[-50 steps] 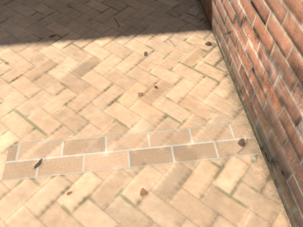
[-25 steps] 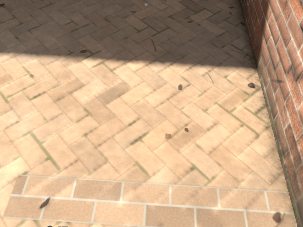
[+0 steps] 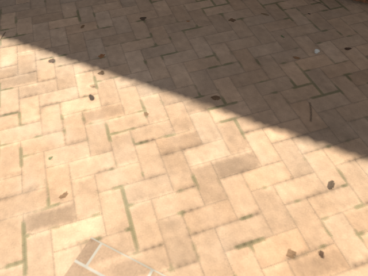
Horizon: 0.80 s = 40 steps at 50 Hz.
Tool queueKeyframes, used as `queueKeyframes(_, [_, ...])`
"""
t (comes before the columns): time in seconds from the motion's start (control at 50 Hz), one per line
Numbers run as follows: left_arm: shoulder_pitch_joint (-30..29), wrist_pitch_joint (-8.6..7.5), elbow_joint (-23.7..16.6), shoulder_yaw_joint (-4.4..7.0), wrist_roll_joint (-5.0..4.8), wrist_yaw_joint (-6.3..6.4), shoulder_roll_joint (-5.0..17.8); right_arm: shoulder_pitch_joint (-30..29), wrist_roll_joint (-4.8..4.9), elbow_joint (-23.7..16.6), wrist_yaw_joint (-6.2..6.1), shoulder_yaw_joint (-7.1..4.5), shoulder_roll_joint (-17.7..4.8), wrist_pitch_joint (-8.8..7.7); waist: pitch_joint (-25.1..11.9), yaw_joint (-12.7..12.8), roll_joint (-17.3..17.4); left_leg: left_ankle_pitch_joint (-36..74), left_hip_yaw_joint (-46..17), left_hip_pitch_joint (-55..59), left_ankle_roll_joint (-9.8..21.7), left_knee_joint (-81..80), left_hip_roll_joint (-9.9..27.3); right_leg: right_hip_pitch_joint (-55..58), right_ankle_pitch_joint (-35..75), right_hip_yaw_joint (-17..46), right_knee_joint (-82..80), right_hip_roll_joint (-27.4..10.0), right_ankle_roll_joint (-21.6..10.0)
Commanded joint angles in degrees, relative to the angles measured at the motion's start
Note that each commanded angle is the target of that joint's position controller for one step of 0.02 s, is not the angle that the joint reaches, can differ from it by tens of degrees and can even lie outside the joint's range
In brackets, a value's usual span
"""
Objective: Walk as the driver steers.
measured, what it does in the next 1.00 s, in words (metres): walks ahead, turning right: left foot, then right foot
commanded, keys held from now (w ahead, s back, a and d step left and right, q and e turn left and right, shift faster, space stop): no key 0.12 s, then e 0.84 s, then no key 0.04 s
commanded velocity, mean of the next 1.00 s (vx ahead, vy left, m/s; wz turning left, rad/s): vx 0.09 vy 0.00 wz -0.32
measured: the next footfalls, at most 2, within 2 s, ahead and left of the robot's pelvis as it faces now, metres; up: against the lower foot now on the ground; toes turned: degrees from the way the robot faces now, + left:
left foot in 0.10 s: +0.21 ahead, +0.10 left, +0.00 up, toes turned +2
right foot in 0.58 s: +0.14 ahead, -0.09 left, +0.00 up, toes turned -14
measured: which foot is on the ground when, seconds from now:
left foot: up 0.00-0.08, down 0.10-0.56, up 0.58-1.00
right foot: down 0.00-0.12, up 0.14-0.56, down 0.58-1.00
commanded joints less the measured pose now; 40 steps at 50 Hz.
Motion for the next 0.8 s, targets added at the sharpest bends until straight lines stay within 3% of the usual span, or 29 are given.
queueKeyframes(0.02, [-2.05,-0.86,-1.85,0.99,-0.37,-0.13,7.64,-0.88,-0.25,-2.69,-0.07,0.76,-0.49,-1.07,1.08,-2.95,-7.85,1.31,4.75,10.39,1.08,-6.8,-2.32,-5.58,44.49,3.77,-0.9,-13.08,-6.42])
queueKeyframes(0.06, [-2.02,-0.12,-0.8,1.14,-0.62,0.34,8.74,3.05,-0.64,-0.77,-0.79,0.53,-1.52,-1.62,-0.86,-4.67,-8.93,0.73,5.17,15.25,2.73,-11.41,-3.78,-2.19,50.77,3.7,5.56,-12.77,-5.33])
queueKeyframes(0.08, [-1.93,0.41,-0.33,1.0,-0.9,0.61,8.52,8.82,-1.22,1.67,-1.3,0.15,-2.47,-2.27,-3.5,-7.32,-7.17,4.94,5.04,22.65,3.81,-16.27,-4.59,-2.89,49.91,2.53,13.09,-11.16,-4.08])
queueKeyframes(0.1, [0.03,0.59,-0.55,0.53,-0.95,0.78,7.25,14.18,-2.07,3.69,-1.9,-0.57,-5.46,-3.01,-7.85,-8.71,-3.74,19.85,0.98,32.93,4.68,-16.97,0.31,-7.97,38.07,1.51,22.09,-8.9,-2.3])
queueKeyframes(0.12, [4.23,0.79,-2.46,-0.69,-1.44,1.1,2.54,19.43,-2.27,4.8,-2.62,-1.48,-10.18,-3.12,-16.25,-7.66,6.94,51.87,-14.33,49.22,9.92,-11.17,16.9,-20.49,1.05,-0.03,39.24,-3.47,-0.47])
queueKeyframes(0.14, [10.02,2.38,-0.32,-0.86,-2.71,1.67,1.84,19.31,1.65,4.3,-3.08,-1.35,-9.31,-2.8,-25.85,-6.14,9.37,64.04,-22.93,50.89,16.57,-12.26,24.08,-21.37,-22.29,7.59,50.83,0.82,-0.26])
queueKeyframes(0.16, [6.95,3.6,-0.1,-0.03,-1.99,1.93,4.46,15.36,3.22,3.75,-3.33,-0.97,-7.22,-2.37,-21.45,-5.72,2.5,55.07,-16.42,44.14,15.58,-15.32,20.82,-22.3,-20.97,12.47,51.28,-0.88,-0.53])
queueKeyframes(0.18, [3.18,3.97,-0.98,-0.3,-1.46,1.9,3.2,10.47,2.87,3.49,-3.76,-0.03,-4.59,-2.23,-13.35,-4.28,2.54,45.35,-12.68,37.18,13.65,-19.04,18.23,-24.68,-18.93,12.21,49.28,-2.16,-0.67])
queueKeyframes(0.2, [1.44,4.28,-0.82,-0.36,-0.72,1.96,2.48,7.43,2.42,3.47,-4.19,0.81,-2.21,-2.17,-7.58,-2.81,1.65,38.48,-9.53,30.66,11.37,-22.51,15.69,-24.2,-15.46,12.39,45.9,-3.58,-0.44])
queueKeyframes(0.22, [1.5,4.92,-0.5,-0.28,0.05,1.89,2.23,5.47,2.29,3.44,-4.65,1.25,-1.12,-2.13,-5.22,-1.27,2.28,34.72,-6.41,25.47,9.72,-24.83,13.92,-21.33,-12.41,12.15,43.01,-4.27,0.05])
queueKeyframes(0.24, [2.88,5.64,0.48,-0.3,0.63,1.78,1.67,5.09,1.93,3.53,-4.86,1.29,-1.27,-2.16,-5.18,-0.55,2.31,33.92,-3.75,21.91,9.1,-25.66,12.77,-17.66,-10.02,10.85,42.74,-3.5,0.39])
queueKeyframes(0.3, [1.77,6.84,-0.31,0.22,0.53,1.65,1.64,4.81,2.0,3.91,-4.82,0.34,-3.91,-2.37,-6.27,0.61,1.6,25.81,-1.09,20.17,10.71,-27.18,13.18,-17.19,-8.04,9.5,41.83,-2.78,0.98])
queueKeyframes(0.4, [-5.05,8.52,-3.35,1.01,0.96,1.21,2.11,6.02,1.6,4.83,-5.67,-0.72,-4.39,-0.69,-2.97,-1.7,4.56,-0.5,0.18,18.32,10.67,-29.51,13.85,-20.1,-5.91,7.51,35.37,-3.58,0.88])
queueKeyframes(0.5, [-7.3,8.62,-5.99,1.33,0.84,0.36,2.22,6.51,1.35,5.24,-5.86,-1.76,-6.19,0.98,-3.87,-3.21,3.65,-1.17,0.46,21.86,10.51,-25.14,16.57,-18.59,-9.29,5.46,27.25,-2.54,-0.63])
queueKeyframes(0.54, [-5.09,8.18,-6.25,1.39,0.74,-0.08,2.02,5.35,1.72,5.27,-5.88,-2.27,-7.33,1.69,-4.2,-1.49,2.64,-1.33,2.76,20.23,7.48,-20.24,15.84,-12.85,-3.93,4.4,17.56,-1.19,-2.19])
queueKeyframes(0.56, [-4.1,7.72,-6.15,1.72,0.96,-0.14,3.42,6.51,1.49,5.74,-5.78,-2.41,-6.86,2.09,-3.18,-1.28,-0.88,-5.07,5.02,17.83,4.04,-15.31,14.08,-10.23,0.0,7.69,10.21,-1.64,-3.26])
queueKeyframes(0.58, [-3.73,7.1,-6.8,3.01,1.64,0.61,8.71,8.59,1.06,4.75,-5.3,-2.02,-3.98,2.52,-1.96,-2.54,-14.49,-17.34,11.01,11.07,-1.01,-1.49,7.59,-8.44,5.91,23.83,0.63,-12.71,-5.77])
queueKeyframes(0.6, [-2.33,7.23,-7.17,4.7,1.16,1.05,15.22,3.28,1.9,1.11,-6.09,-1.32,-2.08,2.97,2.62,-0.4,-22.45,-31.7,9.13,-0.42,-3.56,6.58,-3.29,-10.25,20.73,39.86,-2.08,-23.08,-13.9])
queueKeyframes(0.62, [-0.11,7.46,-6.32,4.71,1.25,1.56,13.28,1.97,1.28,1.11,-6.18,-1.35,-3.17,3.56,2.31,-0.25,-13.14,-30.37,2.63,0.21,-3.79,15.31,-1.24,-10.94,22.22,36.56,-0.94,-21.7,-16.53])
queueKeyframes(0.64, [-3.31,7.63,-6.89,4.28,0.56,1.88,11.23,3.28,1.9,1.87,-5.75,-1.58,-3.2,3.62,1.86,-2.34,-9.2,-25.36,0.62,0.66,-3.72,17.61,-0.67,-11.54,19.87,31.19,0.28,-17.76,-15.51])
queueKeyframes(0.66, [-7.71,8.01,-8.25,4.05,0.45,1.9,10.25,4.26,2.28,2.44,-5.41,-1.73,-3.58,3.12,1.7,-4.08,-7.5,-20.97,-0.23,0.66,-3.55,16.86,-0.32,-11.29,17.38,27.68,0.64,-14.04,-13.1])
queueKeyframes(0.7, [-11.05,7.98,-10.24,3.71,-0.16,1.65,8.6,5.66,0.91,3.18,-4.92,-2.25,-5.15,2.66,-1.85,-4.56,-8.16,-17.28,0.15,1.06,-3.77,18.85,-1.08,-7.55,24.32,24.82,2.4,-11.08,-12.14])
queueKeyframes(0.74, [-9.0,7.62,-10.18,3.87,-0.48,1.33,8.8,5.62,1.24,2.73,-4.77,-2.18,-4.54,2.74,-4.14,-3.84,-6.43,-16.77,-0.14,1.05,-4.47,19.12,-1.3,-4.71,28.44,24.95,3.65,-10.99,-12.55])
queueKeyframes(0.8, [-6.35,7.51,-9.81,4.36,-0.25,1.53,10.0,3.58,1.73,1.27,-5.12,-1.82,-3.9,3.05,-3.65,-2.22,-7.62,-17.32,-0.79,-0.42,-5.26,14.18,-1.19,-1.87,26.62,27.42,4.14,-10.97,-12.94])
Velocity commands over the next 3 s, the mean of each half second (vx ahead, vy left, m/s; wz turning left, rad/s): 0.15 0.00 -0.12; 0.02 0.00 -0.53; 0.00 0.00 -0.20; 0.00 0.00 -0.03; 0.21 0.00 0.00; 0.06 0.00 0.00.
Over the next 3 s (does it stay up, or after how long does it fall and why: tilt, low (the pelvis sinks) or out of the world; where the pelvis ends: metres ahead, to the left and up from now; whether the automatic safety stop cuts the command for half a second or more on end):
stays up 0.31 -0.04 -0.01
